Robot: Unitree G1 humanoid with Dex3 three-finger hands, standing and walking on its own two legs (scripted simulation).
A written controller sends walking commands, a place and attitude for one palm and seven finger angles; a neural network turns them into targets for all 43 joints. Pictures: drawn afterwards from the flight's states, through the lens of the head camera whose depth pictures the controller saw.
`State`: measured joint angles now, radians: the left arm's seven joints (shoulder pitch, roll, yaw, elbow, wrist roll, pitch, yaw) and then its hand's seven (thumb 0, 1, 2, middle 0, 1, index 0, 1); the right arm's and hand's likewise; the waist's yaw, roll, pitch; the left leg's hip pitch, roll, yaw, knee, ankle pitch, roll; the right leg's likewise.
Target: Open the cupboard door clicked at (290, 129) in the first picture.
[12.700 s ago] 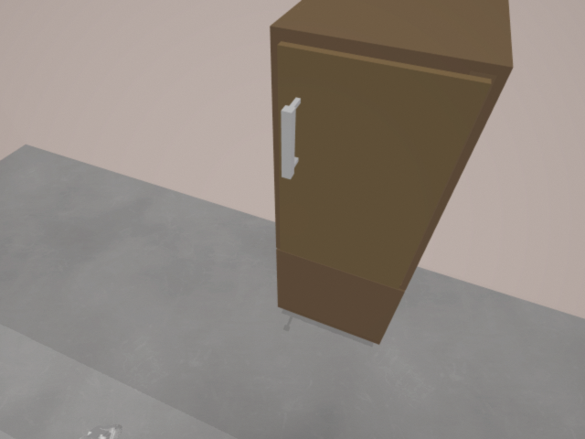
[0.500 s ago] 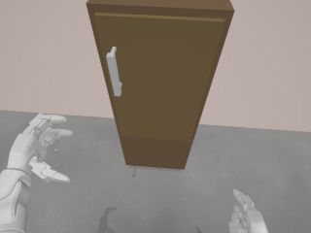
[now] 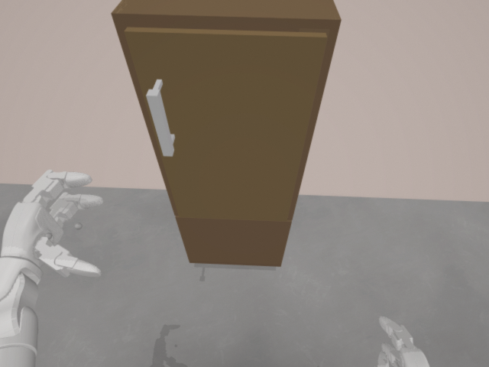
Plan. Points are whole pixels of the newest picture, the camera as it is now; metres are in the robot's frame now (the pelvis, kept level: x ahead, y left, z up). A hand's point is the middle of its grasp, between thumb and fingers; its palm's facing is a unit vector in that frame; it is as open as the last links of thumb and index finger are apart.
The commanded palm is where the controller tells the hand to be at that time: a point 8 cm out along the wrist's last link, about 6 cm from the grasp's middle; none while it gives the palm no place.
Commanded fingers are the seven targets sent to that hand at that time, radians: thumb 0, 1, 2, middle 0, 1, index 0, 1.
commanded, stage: raise the hand with hooked fingers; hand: left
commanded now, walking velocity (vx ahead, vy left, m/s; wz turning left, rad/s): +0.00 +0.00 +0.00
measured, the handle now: (163, 119) +0.57 +0.21 +0.07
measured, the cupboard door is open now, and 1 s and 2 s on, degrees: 0 0 0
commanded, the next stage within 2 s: move the hooked fingers beside the handle in 0.14 s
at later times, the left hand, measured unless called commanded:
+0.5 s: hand (89, 208) +0.32 +0.27 +0.09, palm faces +0.05 -1.00 -0.03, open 14.0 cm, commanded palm +0.30 +0.32 +0.09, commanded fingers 0.00 -0.50 0.30 -0.30 -1.20 -0.30 -1.20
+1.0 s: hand (101, 176) +0.39 +0.27 +0.09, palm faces +0.01 -1.00 +0.00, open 14.0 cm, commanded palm +0.37 +0.32 +0.08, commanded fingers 0.00 -0.50 0.30 -0.30 -1.20 -0.30 -1.20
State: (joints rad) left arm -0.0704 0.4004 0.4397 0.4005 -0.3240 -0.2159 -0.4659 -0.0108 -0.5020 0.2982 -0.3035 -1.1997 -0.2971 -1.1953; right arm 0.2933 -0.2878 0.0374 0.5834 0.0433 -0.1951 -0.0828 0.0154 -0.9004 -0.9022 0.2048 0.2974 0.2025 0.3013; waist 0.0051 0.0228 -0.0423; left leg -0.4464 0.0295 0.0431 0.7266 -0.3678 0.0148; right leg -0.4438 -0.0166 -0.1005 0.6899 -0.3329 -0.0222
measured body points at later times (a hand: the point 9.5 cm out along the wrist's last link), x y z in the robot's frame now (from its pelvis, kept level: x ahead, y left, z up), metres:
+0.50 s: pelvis -0.01 -0.01 +0.00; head +0.03 -0.01 +0.44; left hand +0.32 +0.32 +0.09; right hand +0.14 -0.26 -0.09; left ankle +0.00 +0.11 -0.72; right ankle +0.01 -0.11 -0.72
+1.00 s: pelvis +0.00 +0.01 -0.01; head +0.05 +0.02 +0.44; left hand +0.38 +0.33 +0.10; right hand +0.09 -0.26 -0.11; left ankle +0.00 +0.11 -0.72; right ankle +0.01 -0.11 -0.72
